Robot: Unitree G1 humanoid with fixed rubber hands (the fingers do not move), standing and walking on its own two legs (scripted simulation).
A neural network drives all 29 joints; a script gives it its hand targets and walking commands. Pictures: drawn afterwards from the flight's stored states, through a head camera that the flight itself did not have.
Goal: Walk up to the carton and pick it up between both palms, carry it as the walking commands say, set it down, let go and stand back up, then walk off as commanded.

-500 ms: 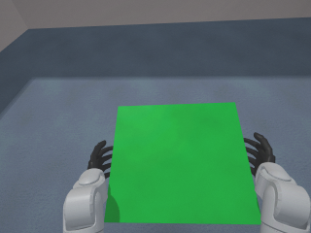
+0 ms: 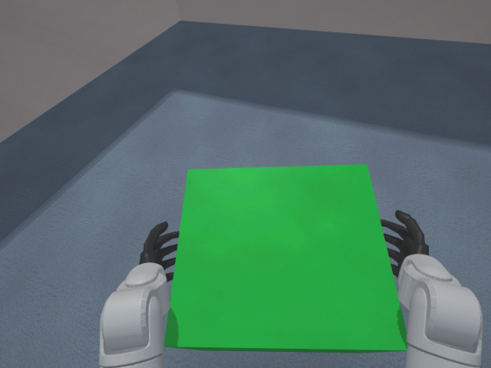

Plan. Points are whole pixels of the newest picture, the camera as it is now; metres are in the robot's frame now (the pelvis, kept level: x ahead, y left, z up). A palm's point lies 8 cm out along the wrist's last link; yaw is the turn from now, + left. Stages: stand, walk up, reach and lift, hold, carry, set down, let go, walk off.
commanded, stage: carry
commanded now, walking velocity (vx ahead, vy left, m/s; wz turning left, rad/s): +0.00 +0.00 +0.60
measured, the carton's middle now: (277, 265) +0.30 -0.02 -0.02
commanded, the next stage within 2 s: none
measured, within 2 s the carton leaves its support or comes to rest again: neither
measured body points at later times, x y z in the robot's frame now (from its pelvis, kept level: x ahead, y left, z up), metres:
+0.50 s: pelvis -0.03 +0.09 -0.01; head +0.00 +0.09 +0.44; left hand +0.16 +0.36 +0.06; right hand +0.29 +0.00 +0.05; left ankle +0.00 +0.19 -0.73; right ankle -0.01 -0.01 -0.72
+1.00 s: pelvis -0.11 +0.17 +0.00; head -0.10 +0.15 +0.45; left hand -0.01 +0.47 +0.07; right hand +0.22 +0.17 +0.06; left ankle -0.09 +0.26 -0.73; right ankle -0.03 +0.05 -0.68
